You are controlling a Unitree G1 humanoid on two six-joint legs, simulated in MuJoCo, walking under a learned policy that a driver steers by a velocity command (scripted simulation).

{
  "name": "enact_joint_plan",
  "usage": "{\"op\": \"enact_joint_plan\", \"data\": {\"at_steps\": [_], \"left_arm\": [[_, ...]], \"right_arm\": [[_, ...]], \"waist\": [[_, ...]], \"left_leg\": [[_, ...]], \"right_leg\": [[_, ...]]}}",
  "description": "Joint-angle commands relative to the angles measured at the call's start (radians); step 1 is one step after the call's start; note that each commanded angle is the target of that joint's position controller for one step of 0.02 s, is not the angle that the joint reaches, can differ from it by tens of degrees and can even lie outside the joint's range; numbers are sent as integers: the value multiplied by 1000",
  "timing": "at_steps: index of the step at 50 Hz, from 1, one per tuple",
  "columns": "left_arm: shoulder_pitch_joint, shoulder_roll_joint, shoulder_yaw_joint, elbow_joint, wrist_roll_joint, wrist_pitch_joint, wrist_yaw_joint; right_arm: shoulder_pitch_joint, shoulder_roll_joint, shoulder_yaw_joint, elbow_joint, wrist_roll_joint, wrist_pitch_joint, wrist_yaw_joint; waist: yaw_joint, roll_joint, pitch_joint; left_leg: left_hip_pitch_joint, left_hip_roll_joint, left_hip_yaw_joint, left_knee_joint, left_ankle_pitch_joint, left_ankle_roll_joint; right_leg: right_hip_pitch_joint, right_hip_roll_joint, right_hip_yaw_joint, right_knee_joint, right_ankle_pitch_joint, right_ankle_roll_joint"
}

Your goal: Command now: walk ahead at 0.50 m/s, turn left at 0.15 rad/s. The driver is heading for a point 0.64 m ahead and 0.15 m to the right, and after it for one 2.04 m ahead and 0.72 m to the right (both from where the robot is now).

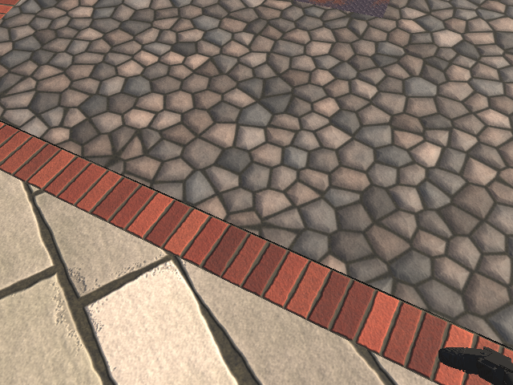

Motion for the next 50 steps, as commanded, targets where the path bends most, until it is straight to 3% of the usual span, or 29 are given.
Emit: {"op": "enact_joint_plan", "data": {"at_steps": [1, 2, 3, 4, 5, 6, 7, 8, 9, 10, 12, 16, 20, 25, 28, 29, 30, 31, 32, 33, 34, 35, 36, 37, 39, 41, 45, 48, 50], "left_arm": [[3, 193, 42, -16, -20, 6, 2], [-2, 207, 44, -8, -23, 12, 4], [-17, 205, 39, -2, -25, 17, 7], [-24, 177, 24, -13, -14, 11, 10], [48, 49, -17, -56, 13, -4, 1], [50, 88, -11, -34, -5, -23, -1], [-33, 161, 17, -59, -35, -26, -3], [-84, 149, 16, -75, -35, -25, -2], [-105, 132, 17, -72, -18, -19, 4], [-80, 121, 22, -62, -10, -4, 6], [-31, 71, 16, -42, -14, 25, 6], [-110, 50, 15, -77, -8, 42, 8], [-238, 24, 0, -119, -2, 33, -20], [-362, 36, -3, -194, -1, 36, -51], [-300, 80, 21, -210, 0, 44, -60], [-187, 115, 43, -187, -3, 47, -56], [-22, 175, 78, -145, -6, 52, -42], [66, 283, 108, -126, -10, 61, -19], [11, 318, 101, -170, -7, 43, -26], [7, 223, 74, -177, -3, 27, -36], [-21, 183, 63, -173, 1, 16, -36], [-87, 158, 55, -178, 0, 11, -34], [-140, 120, 43, -191, 6, 8, -29], [-166, 109, 37, -209, 17, 8, -24], [-163, 124, 42, -212, 13, 4, -14], [-136, 149, 48, -202, 8, 3, 0], [-87, 159, 52, -182, 0, 15, 17], [-44, 166, 56, -162, -6, 23, 20], [-30, 154, 54, -155, -8, 29, 23]], "right_arm": [[-96, -72, -18, -103, -4, -27, 9], [-34, -99, -32, -89, -9, -30, 6], [115, -140, -56, -45, -10, -32, -1], [282, -201, -82, 1, -18, -27, -18], [388, -308, -101, 17, -41, -22, -35], [392, -251, -84, 9, -37, -23, -38], [335, -193, -64, 22, -29, -26, -36], [277, -156, -52, 32, -20, -31, -33], [218, -117, -43, 39, -20, -38, -28], [178, -89, -37, 41, -24, -49, -24], [146, -79, -41, 59, -31, -70, -22], [153, -103, -53, 108, -41, -86, -38], [180, -145, -63, 136, -33, -77, -53], [246, -187, -80, 180, -5, -45, -61], [227, -230, -91, 179, 4, -20, -68], [213, -236, -91, 175, 8, -11, -70], [209, -220, -82, 169, 9, -10, -73], [255, -129, -53, 137, -25, -20, -73], [285, -61, -23, 95, -28, -55, -62], [174, -158, -43, 80, 8, -86, -47], [120, -162, -42, 61, 27, -103, -42], [116, -148, -40, 70, 8, -111, -50], [122, -161, -49, 82, -16, -106, -56], [140, -163, -52, 87, -23, -93, -54], [151, -139, -49, 87, -34, -73, -53], [100, -117, -41, 69, -38, -61, -56], [-51, -83, -23, 32, -30, -66, -47], [-118, -99, -24, 11, -15, -78, -33], [-122, -124, -33, 6, -12, -88, -24]], "waist": [[-56, -116, 42], [-102, -135, -5], [-190, -127, -92], [-265, -111, -205], [-236, 123, -373], [-252, 145, -483], [-245, 96, -305], [-209, 82, -187], [-174, 54, -120], [-137, 80, -86], [-98, 73, -66], [-95, 33, 4], [-138, 8, 40], [-173, -5, 77], [-113, 37, -4], [-45, 37, -69], [39, 6, -156], [25, -197, -231], [-54, -308, -374], [11, -163, -348], [-6, -133, -220], [-57, -44, -137], [-90, -52, -105], [-115, -74, -95], [-128, -72, -90], [-118, -66, -62], [-60, -110, -32], [-34, -122, -22], [-40, -130, -27]], "left_leg": [[44, -38, 54, -87, -84, 45], [158, -68, 74, -118, -98, 65], [374, -95, 93, -177, -28, 95], [681, -13, 7, -134, 20, 130], [1076, 292, -434, -141, -52, 261], [1057, 381, -681, -275, -110, 315], [923, 334, -509, -302, -122, 263], [785, 284, -360, -329, -94, 225], [665, 238, -271, -369, -70, 199], [574, 204, -196, -412, -36, 181], [477, 192, -113, -479, 17, 184], [463, 186, 31, -523, 115, 175], [498, 178, 139, -539, 121, 151], [676, 237, 189, -477, 194, 126], [728, 234, 231, -280, 623, 91], [702, 212, 251, -113, 727, 72], [580, 167, 270, 125, 654, 33], [249, 73, 273, 479, 109, -27], [-55, -130, 51, 751, -541, -65], [-163, -68, -87, 779, -491, -39], [-193, -27, -72, 725, -409, -12], [-148, 20, -69, 625, -334, -6], [-80, 49, -71, 541, -287, -10], [-23, 60, -74, 511, -254, -18], [11, 53, -54, 440, -219, -50], [-3, 37, -39, 324, -137, -82], [57, -20, -32, 12, 105, -103], [106, -48, -44, -91, 153, -95], [117, -53, -67, -143, 112, -77]], "right_leg": [[12, -284, 152, -3, 656, -168], [15, -275, 146, 79, 824, -156], [-32, -238, 114, 236, 918, -131], [-224, -195, 101, 455, 755, -93], [-628, -37, 94, 859, 84, -23], [-720, 18, 279, 1032, -272, -13], [-800, -35, 300, 1070, -215, -17], [-806, -82, 264, 1025, -131, -19], [-777, -111, 254, 976, -60, -13], [-716, -136, 263, 945, 3, -9], [-644, -144, 262, 936, 66, 5], [-730, -143, 288, 804, 210, 25], [-710, -125, 223, 555, 385, 7], [-761, -107, 164, 414, 299, -49], [-608, -18, 76, 406, 150, -106], [-458, 31, 50, 386, 134, -134], [-199, 70, 70, 330, 183, -173], [99, -128, 422, 286, 163, -267], [304, -323, 998, 94, -26, -450], [292, -321, 963, 25, -61, -397], [175, -287, 814, 30, -12, -355], [24, -238, 695, 34, 98, -316], [-81, -202, 609, 27, 209, -295], [-149, -180, 574, 6, 274, -293], [-216, -161, 522, -15, 389, -305], [-261, -136, 467, -25, 428, -297], [-306, -77, 421, -13, 294, -236], [-289, -99, 476, 17, 222, -221], [-227, -120, 535, 75, 200, -211]]}}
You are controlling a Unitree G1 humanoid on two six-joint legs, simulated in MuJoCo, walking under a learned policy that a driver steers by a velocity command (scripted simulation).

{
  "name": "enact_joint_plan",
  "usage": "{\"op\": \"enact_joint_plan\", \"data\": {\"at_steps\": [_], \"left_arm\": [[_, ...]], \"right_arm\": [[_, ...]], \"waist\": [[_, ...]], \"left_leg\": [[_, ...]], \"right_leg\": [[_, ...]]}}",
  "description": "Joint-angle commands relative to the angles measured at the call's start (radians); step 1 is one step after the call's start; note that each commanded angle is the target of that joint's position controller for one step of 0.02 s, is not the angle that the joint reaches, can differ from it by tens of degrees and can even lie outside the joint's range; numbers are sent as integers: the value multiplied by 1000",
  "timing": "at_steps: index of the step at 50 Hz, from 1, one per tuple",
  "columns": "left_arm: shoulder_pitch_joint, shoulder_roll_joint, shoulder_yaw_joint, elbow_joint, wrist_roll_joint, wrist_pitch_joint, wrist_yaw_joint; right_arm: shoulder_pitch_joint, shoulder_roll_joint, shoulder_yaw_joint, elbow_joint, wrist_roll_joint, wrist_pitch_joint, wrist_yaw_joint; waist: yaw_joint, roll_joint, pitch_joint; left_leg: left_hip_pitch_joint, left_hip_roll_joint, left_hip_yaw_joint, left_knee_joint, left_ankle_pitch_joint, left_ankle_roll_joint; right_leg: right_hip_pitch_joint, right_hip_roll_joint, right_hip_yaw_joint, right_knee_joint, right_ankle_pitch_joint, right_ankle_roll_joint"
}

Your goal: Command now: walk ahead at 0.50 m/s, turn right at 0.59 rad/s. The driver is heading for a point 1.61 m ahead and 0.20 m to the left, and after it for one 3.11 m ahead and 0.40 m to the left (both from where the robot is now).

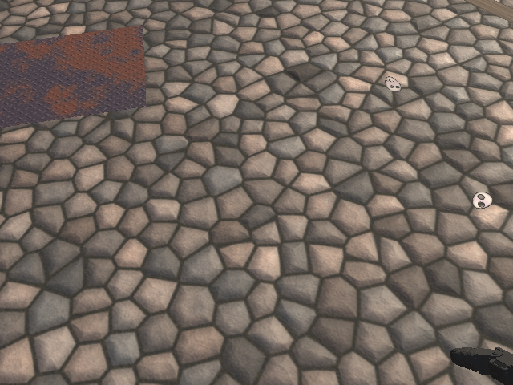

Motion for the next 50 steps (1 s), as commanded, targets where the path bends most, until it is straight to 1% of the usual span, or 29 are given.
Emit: {"op": "enact_joint_plan", "data": {"at_steps": [1, 3, 4, 5, 6, 7, 8, 9, 10, 11, 13, 16, 18, 20, 23, 25, 27, 28, 29, 30, 31, 32, 33, 34, 36, 38, 43, 48, 50], "left_arm": [[20, 158, 46, -43, -3, -2, 11], [-3, 149, 45, -46, 2, 5, 12], [-2, 116, 34, -47, 7, 5, 10], [10, 59, 11, -57, 19, 2, 5], [166, -5, -8, -65, -5, -8, 4], [172, 75, -1, -47, -21, -13, 8], [54, 143, 16, -56, -18, -13, 8], [-32, 145, 16, -75, -3, -13, 11], [-89, 131, 15, -92, 15, -18, 8], [-88, 115, 16, -98, 15, -21, 2], [-77, 79, 7, -99, 18, -26, -6], [-158, 36, -13, -131, 30, -36, -9], [-226, 20, -23, -143, 27, -44, -15], [-280, 26, -23, -148, 19, -51, -23], [-348, 47, -16, -167, 9, -62, -33], [-341, 73, -5, -169, 6, -70, -35], [-225, 111, 18, -134, 11, -74, -25], [-97, 156, 35, -117, 26, -75, -14], [37, 245, 58, -100, 42, -63, -5], [76, 219, 55, -72, 34, -50, -14], [27, 146, 35, -74, 24, -50, -16], [-28, 106, 22, -76, 22, -50, -17], [-82, 74, 11, -72, 25, -51, -20], [-119, 53, 6, -66, 30, -55, -22], [-151, 60, 13, -51, 33, -65, -22], [-149, 82, 23, -32, 33, -74, -19], [-122, 137, 39, 7, 26, -68, -7], [-57, 187, 56, 50, 0, -45, -5], [-55, 216, 64, 56, -8, -31, -2]], "right_arm": [[-79, -114, -31, -85, 8, -30, 11], [8, -133, -43, -62, 9, -40, 11], [102, -154, -56, -35, -1, -46, 6], [235, -195, -67, -20, -20, -50, 1], [350, -285, -91, 19, -28, -37, 3], [371, -215, -79, 38, 5, -32, 13], [317, -146, -59, 23, 11, -29, 12], [260, -123, -48, 14, -1, -21, 10], [229, -99, -38, 19, -8, -16, 10], [216, -88, -31, 24, -15, -17, 6], [229, -77, -24, 39, -5, -17, 6], [257, -133, -37, 55, 16, -10, -2], [275, -158, -45, 65, 20, -1, -10], [306, -169, -46, 76, 24, 8, -14], [365, -166, -45, 98, 31, 23, -18], [370, -175, -48, 100, 32, 32, -23], [361, -159, -43, 96, 27, 36, -26], [341, -113, -27, 78, 16, 32, -23], [397, -29, -1, 45, 11, 20, -24], [435, -56, -3, 30, 34, 12, -27], [385, -136, -27, 37, 46, 16, -28], [333, -143, -33, 30, 42, 23, -27], [311, -129, -34, 28, 33, 31, -26], [299, -115, -37, 24, 27, 41, -23], [291, -73, -31, 13, 27, 58, -16], [261, -59, -28, -9, 22, 66, -12], [126, -39, -12, -60, 19, 58, 18], [-3, -63, -14, -128, 19, 63, 41], [16, -90, -28, -142, 15, 68, 45]], "waist": [[-17, -144, -23], [-67, -174, -42], [-109, -166, -96], [-164, -86, -225], [-114, 225, -347], [-136, 231, -313], [-163, 115, -171], [-153, 41, -98], [-142, 11, -35], [-112, 50, -32], [-92, 77, -37], [-103, 56, -24], [-122, 46, -19], [-139, 46, -16], [-154, 51, -13], [-129, 63, -17], [-58, 57, -66], [10, 17, -160], [33, -200, -316], [20, -345, -349], [18, -228, -210], [2, -182, -124], [-25, -150, -68], [-50, -158, -31], [-76, -160, -5], [-84, -127, 2], [-45, -89, 22], [-16, -82, 54], [-46, -106, 18]], "left_leg": [[121, -36, 10, -61, -31, 23], [217, -38, 34, -90, -91, 59], [358, -32, 48, -118, -85, 90], [594, 105, -83, -101, -140, 152], [933, 318, -530, -168, -325, 330], [940, 362, -733, -264, -605, 350], [820, 315, -603, -286, -623, 307], [704, 271, -463, -288, -512, 275], [603, 227, -365, -309, -391, 268], [549, 202, -306, -323, -303, 264], [506, 160, -243, -350, -186, 277], [471, 155, -193, -381, -79, 306], [439, 133, -147, -384, -61, 292], [414, 119, -122, -373, -44, 278], [435, 136, -157, -333, -77, 260], [448, 152, -199, -292, -114, 238], [405, 106, -182, -174, -66, 198], [311, 47, -140, 25, -104, 163], [31, -70, -8, 363, -391, 98], [-143, -66, -5, 570, -645, 84], [-201, -13, -35, 662, -573, 83], [-199, 16, -16, 673, -493, 81], [-173, 40, -6, 650, -433, 74], [-143, 64, -9, 619, -390, 70], [-92, 83, 4, 590, -332, 58], [-106, 89, 3, 535, -271, 45], [-58, 76, 55, 247, -34, 55], [-49, 50, 113, 102, -90, 107], [34, -3, 167, 83, -194, 145]], "right_leg": [[-36, -247, 229, -31, 168, -123], [-15, -251, 252, 39, 223, -102], [-27, -207, 219, 136, 295, -76], [-116, -151, 149, 382, 216, -41], [-466, 8, 17, 723, -180, 44], [-635, -38, 35, 876, -291, 55], [-675, -79, 43, 917, -203, 55], [-654, -113, 0, 900, -134, 54], [-638, -137, -11, 842, -87, 52], [-593, -166, -17, 793, -49, 50], [-543, -185, -64, 703, -36, 59], [-531, -188, -107, 501, 12, 86], [-472, -170, -118, 351, 129, 100], [-402, -141, -127, 247, 232, 114], [-341, -118, -115, 158, 275, 112], [-271, -116, -105, 102, 250, 94], [-64, -119, -120, 42, 225, 55], [141, -221, -35, 58, 204, 6], [470, -451, 253, 53, 138, -102], [483, -552, 533, -49, -71, -183], [367, -510, 454, -81, -157, -157], [260, -466, 321, -101, -103, -129], [163, -423, 225, -134, -18, -116], [88, -395, 148, -165, 58, -107], [0, -375, 40, -216, 171, -106], [-11, -378, -38, -240, 266, -119], [7, -354, -216, -251, 351, -97], [135, -397, -289, -202, 404, -60], [179, -399, -325, -89, 679, -37]]}}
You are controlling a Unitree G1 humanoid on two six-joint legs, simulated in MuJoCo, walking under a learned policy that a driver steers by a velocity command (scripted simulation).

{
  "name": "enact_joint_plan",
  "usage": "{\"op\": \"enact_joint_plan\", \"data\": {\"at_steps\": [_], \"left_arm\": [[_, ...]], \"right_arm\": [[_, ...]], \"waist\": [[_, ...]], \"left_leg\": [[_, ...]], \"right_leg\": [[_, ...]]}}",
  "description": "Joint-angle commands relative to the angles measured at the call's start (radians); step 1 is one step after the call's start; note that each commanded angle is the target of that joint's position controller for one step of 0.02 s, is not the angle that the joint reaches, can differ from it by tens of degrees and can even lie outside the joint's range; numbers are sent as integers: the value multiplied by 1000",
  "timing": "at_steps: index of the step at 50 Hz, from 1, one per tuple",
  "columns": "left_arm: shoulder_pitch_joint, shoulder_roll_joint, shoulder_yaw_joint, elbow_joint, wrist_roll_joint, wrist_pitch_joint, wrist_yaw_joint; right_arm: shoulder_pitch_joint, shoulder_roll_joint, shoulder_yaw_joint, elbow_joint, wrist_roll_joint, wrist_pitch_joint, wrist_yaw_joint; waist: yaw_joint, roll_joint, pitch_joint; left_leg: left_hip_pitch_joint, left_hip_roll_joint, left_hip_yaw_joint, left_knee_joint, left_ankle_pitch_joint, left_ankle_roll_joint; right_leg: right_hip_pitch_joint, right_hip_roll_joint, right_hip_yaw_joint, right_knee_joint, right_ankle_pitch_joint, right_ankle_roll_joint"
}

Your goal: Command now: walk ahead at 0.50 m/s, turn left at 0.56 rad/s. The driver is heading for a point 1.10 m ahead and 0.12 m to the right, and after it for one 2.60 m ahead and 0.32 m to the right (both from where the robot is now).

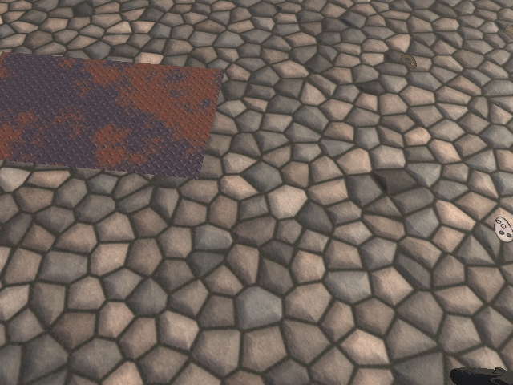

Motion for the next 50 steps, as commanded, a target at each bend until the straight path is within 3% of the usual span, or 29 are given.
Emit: {"op": "enact_joint_plan", "data": {"at_steps": [1, 2, 3, 4, 5, 6, 7, 8, 9, 12, 14, 19, 23, 24, 27, 28, 29, 30, 31, 32, 33, 34, 35, 37, 39, 41, 45, 47, 50], "left_arm": [[-52, 213, 51, -59, -16, 8, 9], [-61, 205, 45, -63, -19, 15, 12], [-40, 169, 28, -75, 3, 12, 17], [52, 21, -21, -138, 47, -10, 4], [-34, 92, -15, -141, 14, -45, -8], [-134, 147, -1, -172, -24, -61, -15], [-130, 131, -9, -161, -20, -69, -11], [-120, 129, -7, -141, 3, -66, -4], [-93, 132, -2, -125, 9, -53, -4], [-55, 94, -8, -100, 10, -13, -7], [-108, 75, -16, -114, 11, 0, -3], [-224, 46, -28, -134, -1, -10, -23], [-309, 35, -35, -175, -6, -13, -46], [-322, 32, -36, -185, 0, -15, -54], [-275, 60, -22, -204, 18, -20, -77], [-195, 88, -8, -190, 20, -19, -78], [-63, 130, 15, -160, 19, -19, -71], [49, 198, 36, -149, 22, -16, -54], [28, 292, 44, -171, 29, -10, -41], [63, 218, 31, -196, 26, -2, -36], [-2, 182, 23, -216, 23, 9, -30], [-61, 151, 16, -221, 6, 19, -23], [-109, 131, 8, -233, 1, 31, -16], [-157, 135, 9, -249, 21, 44, -11], [-182, 151, 17, -253, 26, 48, -7], [-175, 172, 26, -250, 20, 57, 4], [-192, 170, 27, -258, 8, 92, 24], [-188, 167, 27, -260, 9, 103, 26], [-191, 155, 24, -266, 5, 110, 25]], "right_arm": [[30, -115, -43, -79, -4, -4, 4], [179, -159, -72, -41, 0, 0, -3], [359, -236, -108, 5, 6, 10, -22], [325, -358, -122, -4, 16, 4, -30], [354, -282, -96, -44, 8, -13, -25], [324, -223, -78, -29, -2, -28, -21], [270, -186, -66, -24, -2, -35, -23], [196, -144, -52, -33, -8, -37, -26], [150, -110, -38, -44, -23, -40, -29], [145, -119, -36, -20, -27, -61, -31], [165, -133, -39, 8, -29, -71, -37], [192, -140, -35, 54, -32, -77, -48], [244, -150, -40, 104, -25, -66, -51], [240, -148, -40, 111, -25, -58, -53], [211, -177, -47, 106, -18, -26, -77], [201, -187, -49, 99, -17, -16, -88], [180, -184, -47, 89, -15, -8, -96], [193, -162, -35, 69, -27, -15, -101], [349, -30, 5, 39, -70, -36, -78], [323, -125, -2, 61, -46, -56, -59], [211, -163, -14, 27, -5, -61, -51], [152, -156, -10, 7, -8, -58, -58], [125, -154, -14, 6, -21, -47, -69], [163, -145, -18, 1, -26, -17, -78], [205, -107, -8, 17, -31, -6, -87], [199, -101, -6, 21, -36, -1, -96], [122, -102, -10, 2, -27, 11, -92], [85, -102, -13, -12, -23, 5, -87], [96, -112, -24, -15, -19, -17, -75]], "waist": [[-102, -115, -39], [-187, -98, -117], [-261, -21, -213], [-133, 263, -288], [-208, 143, -428], [-221, 83, -281], [-177, 19, -197], [-136, -12, -141], [-100, 12, -121], [-74, 18, -97], [-87, 5, -51], [-143, 8, 6], [-181, -7, 49], [-179, -13, 59], [-137, 39, -12], [-97, 61, -69], [-26, 48, -137], [28, -41, -235], [-97, -313, -378], [-8, -180, -569], [9, -125, -456], [-14, -45, -319], [-44, -4, -215], [-109, -60, -143], [-131, -97, -143], [-125, -106, -190], [-101, -142, -197], [-87, -171, -172], [-97, -200, -164]], "left_leg": [[156, -84, 86, -24, -121, 62], [368, -133, 105, -78, -82, 96], [682, -80, -28, -90, -58, 146], [986, 188, -608, -190, -239, 330], [1031, 256, -854, -342, -390, 370], [943, 231, -715, -367, -331, 315], [801, 199, -573, -362, -235, 277], [662, 168, -464, -362, -106, 246], [565, 141, -390, -384, 9, 231], [447, 126, -262, -450, 169, 238], [437, 116, -188, -487, 189, 224], [472, 81, -31, -535, 125, 148], [624, 135, 11, -521, 159, 138], [658, 140, 27, -484, 248, 131], [728, 141, 60, -293, 699, 89], [730, 128, 69, -181, 833, 69], [675, 94, 95, 5, 837, 35], [483, 38, 112, 287, 544, -21], [42, -167, 69, 696, -538, -106], [-18, -171, -134, 835, -607, -107], [-74, -108, -156, 810, -526, -90], [-97, -69, -128, 731, -459, -86], [-79, -46, -113, 663, -420, -94], [45, -39, -103, 547, -386, -106], [105, -54, -76, 409, -365, -132], [132, -68, -79, 322, -288, -149], [172, -90, -97, 185, -175, -152], [180, -101, -107, 108, -184, -143], [243, -113, -110, -79, -179, -114]], "right_leg": [[-18, -267, 47, 162, 907, -139], [-82, -234, 11, 362, 966, -110], [-309, -195, 6, 655, 736, -64], [-764, 5, 71, 1020, -191, 3], [-858, 26, 313, 1131, -260, -12], [-939, -18, 319, 1122, -160, -33], [-908, -70, 304, 1041, -68, -47], [-839, -110, 297, 961, -6, -43], [-760, -139, 303, 919, 36, -41], [-693, -147, 282, 857, 109, -15], [-745, -151, 284, 770, 215, -1], [-729, -102, 266, 476, 511, -19], [-788, -73, 262, 356, 500, -49], [-800, -63, 253, 327, 467, -59], [-705, 11, 170, 308, 325, -93], [-608, 50, 145, 310, 289, -109], [-436, 83, 144, 251, 353, -136], [-163, -25, 298, 233, 650, -199], [249, -334, 755, 322, 1058, -424], [326, -369, 901, 255, 964, -485], [231, -318, 761, 225, 882, -432], [80, -266, 672, 192, 790, -383], [-84, -232, 622, 150, 734, -358], [-309, -180, 578, 83, 665, -344], [-397, -147, 522, 82, 742, -336], [-399, -134, 511, 106, 745, -321], [-427, -93, 553, 108, 398, -263], [-416, -88, 603, 115, 284, -249], [-355, -87, 678, 184, 330, -225]]}}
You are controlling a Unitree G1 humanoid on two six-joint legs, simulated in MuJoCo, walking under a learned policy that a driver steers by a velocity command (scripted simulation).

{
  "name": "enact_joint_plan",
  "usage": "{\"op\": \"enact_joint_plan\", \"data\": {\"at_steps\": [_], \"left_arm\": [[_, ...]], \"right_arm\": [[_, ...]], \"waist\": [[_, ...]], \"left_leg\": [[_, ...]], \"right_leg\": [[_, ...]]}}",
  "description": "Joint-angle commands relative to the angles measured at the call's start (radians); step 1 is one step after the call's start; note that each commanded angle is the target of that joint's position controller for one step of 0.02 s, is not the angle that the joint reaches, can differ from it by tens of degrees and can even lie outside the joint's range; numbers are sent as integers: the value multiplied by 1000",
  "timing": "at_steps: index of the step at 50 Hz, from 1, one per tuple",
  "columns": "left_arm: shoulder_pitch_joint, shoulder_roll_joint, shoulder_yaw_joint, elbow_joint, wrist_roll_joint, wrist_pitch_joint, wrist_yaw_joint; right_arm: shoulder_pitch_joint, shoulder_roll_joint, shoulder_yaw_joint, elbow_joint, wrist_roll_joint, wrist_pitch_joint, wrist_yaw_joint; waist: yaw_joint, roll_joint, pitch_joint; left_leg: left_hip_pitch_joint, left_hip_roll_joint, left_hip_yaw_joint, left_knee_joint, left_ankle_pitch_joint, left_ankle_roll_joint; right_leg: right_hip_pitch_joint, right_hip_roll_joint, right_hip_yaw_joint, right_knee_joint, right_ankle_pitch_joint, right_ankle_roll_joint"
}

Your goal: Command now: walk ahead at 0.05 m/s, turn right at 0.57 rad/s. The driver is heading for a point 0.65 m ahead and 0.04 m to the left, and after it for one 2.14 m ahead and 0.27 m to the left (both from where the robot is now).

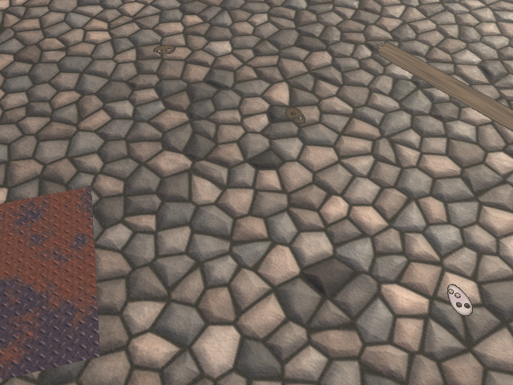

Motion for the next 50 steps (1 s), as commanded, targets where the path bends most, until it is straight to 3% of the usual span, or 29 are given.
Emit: {"op": "enact_joint_plan", "data": {"at_steps": [1, 2, 3, 4, 5, 7, 9, 11, 13, 16, 18, 20, 21, 22, 23, 24, 25, 29, 33, 38, 41, 42, 43, 44, 45, 46, 47, 48, 50], "left_arm": [[-45, 129, 33, -79, -11, -1, 6], [-15, 93, 23, -80, -9, -1, 6], [60, 43, 11, -88, 0, -5, 2], [39, 112, 29, -100, 7, -18, 0], [51, 170, 49, -81, 4, -20, -2], [63, 154, 56, -44, -7, 5, 7], [42, 94, 37, -53, -8, 18, 6], [1, 55, 20, -72, -10, 13, 0], [-37, 37, 7, -90, -5, 2, -13], [-35, 40, 0, -79, -1, -21, -30], [14, 49, 3, -47, -2, -38, -36], [115, 46, 7, -1, -3, -52, -34], [219, 77, 15, 20, 0, -57, -24], [262, 202, 43, 20, 11, -54, -18], [286, 206, 51, 30, 28, -73, -21], [248, 136, 31, 32, 23, -93, -20], [206, 100, 19, 33, 16, -108, -19], [154, 49, 8, 40, 26, -130, -14], [148, 71, 14, 61, 20, -135, -10], [210, 117, 28, 118, -2, -123, -7], [199, 161, 40, 123, -5, -104, 1], [193, 172, 42, 121, -3, -94, 6], [189, 171, 38, 116, -6, -92, 11], [216, 122, 17, 93, 16, -104, 12], [291, -2, -27, 45, 20, -132, -6], [175, 111, -2, 35, -9, -169, -22], [85, 127, 2, -1, -40, -184, -28], [64, 104, -6, -10, -25, -191, -22], [90, 107, 5, 3, 10, -175, -16]], "right_arm": [[62, -103, -42, -53, 4, -34, 7], [84, -152, -57, -52, -7, -37, 3], [30, -244, -76, -74, -31, -25, -5], [67, -215, -76, -64, -52, -20, -2], [49, -166, -63, -79, -43, -20, -4], [-9, -113, -50, -90, -16, -13, -10], [-7, -111, -46, -82, -10, -3, -14], [45, -114, -51, -63, -9, 6, -16], [67, -136, -58, -52, 3, 8, -15], [72, -167, -67, -38, 13, -2, 2], [74, -174, -67, -24, 30, -5, 14], [85, -127, -48, -6, 34, -10, 23], [49, -45, -21, -21, 18, -22, 35], [20, 8, -5, -72, 7, -44, 41], [-56, -90, -31, -99, 31, -56, 33], [-39, -130, -49, -87, 49, -58, 34], [-4, -124, -53, -62, 50, -56, 37], [30, -71, -49, -27, 32, -55, 46], [-40, -27, -29, -58, 25, -46, 61], [-156, -17, -15, -125, 28, -49, 95], [-98, -67, -39, -138, 26, -43, 103], [14, -106, -60, -116, 28, -38, 99], [168, -159, -90, -81, 32, -32, 86], [304, -238, -115, -57, 34, -16, 60], [250, -298, -114, -81, 39, -27, 59], [265, -205, -90, -90, 28, -34, 61], [235, -169, -78, -80, 19, -43, 60], [171, -160, -72, -84, 19, -51, 61], [74, -123, -60, -112, 2, -55, 53]], "waist": [[-53, -170, -142], [-43, -110, -154], [33, 166, -138], [-6, 283, -136], [-8, 192, -129], [2, 109, -95], [-11, 121, -73], [-48, 159, -96], [-72, 203, -93], [-74, 213, -66], [-44, 179, -38], [13, 127, -34], [58, 21, -80], [60, -236, -84], [108, -197, -12], [80, -166, 54], [52, -183, 78], [19, -122, 64], [35, -103, 76], [60, -77, 120], [-5, -121, 27], [-70, -129, -48], [-156, -104, -134], [-195, 43, -237], [-80, 279, -385], [-159, 136, -407], [-149, 99, -251], [-92, -14, -138], [-20, 13, -71]], "left_leg": [[187, -15, 36, -251, 109, 37], [291, 103, -42, -319, 179, 81], [382, 323, -267, -337, 404, 206], [367, 435, -431, -368, 499, 344], [360, 414, -366, -351, 490, 354], [348, 298, -174, -322, 426, 275], [321, 246, -84, -333, 453, 271], [366, 224, -58, -381, 187, 274], [358, 231, -77, -430, -57, 279], [281, 250, -76, -463, -140, 284], [229, 248, -65, -445, -160, 280], [90, 202, -41, -360, -135, 234], [-53, 129, 30, -164, -151, 167], [-291, 14, 175, 85, -256, 94], [-365, 52, 90, 266, -305, 88], [-421, 73, 32, 344, -229, 100], [-448, 79, 14, 368, -148, 109], [-391, 70, 6, 348, 111, 84], [-267, 76, 83, 145, 279, 60], [-210, 65, 154, -44, 267, 125], [-58, -17, 232, -57, 133, 190], [88, -59, 252, -63, 106, 216], [343, -86, 234, -108, 147, 255], [660, 72, -28, -122, 124, 316], [923, 334, -650, -299, -125, 529], [898, 330, -685, -399, -201, 482], [770, 296, -536, -408, -145, 432], [594, 253, -423, -417, -21, 404], [385, 185, -293, -448, 146, 387]], "right_leg": [[104, -210, 273, -53, 159, -117], [46, -162, 237, 34, 19, -68], [-122, -13, 53, 232, -318, 0], [-234, -1, -34, 460, -475, 49], [-246, -49, -19, 602, -424, 72], [-260, -78, -46, 692, -314, 110], [-236, -79, -81, 679, -260, 133], [-225, -95, -129, 547, -221, 134], [-166, -114, -158, 398, -238, 120], [2, -115, -207, 177, -264, 72], [123, -104, -234, -11, -136, 29], [363, -112, -207, -167, -51, -15], [540, -250, -31, -204, -97, -46], [609, -471, 272, -261, -204, -151], [482, -555, 388, -333, -337, -255], [469, -513, 335, -353, -428, -238], [471, -463, 252, -366, -398, -194], [428, -384, -42, -388, 59, -120], [332, -351, -211, -409, 181, -108], [406, -405, -284, -388, 294, -95], [487, -414, -335, -190, 832, -63], [476, -401, -353, -30, 968, -48], [358, -369, -374, 187, 940, -17], [90, -313, -364, 507, 495, 21], [-278, -86, -227, 884, -360, 76], [-362, -131, -41, 931, -336, 52], [-402, -168, -61, 892, -265, 30], [-375, -213, -70, 789, -196, 24], [-257, -258, -71, 677, -133, 36]]}}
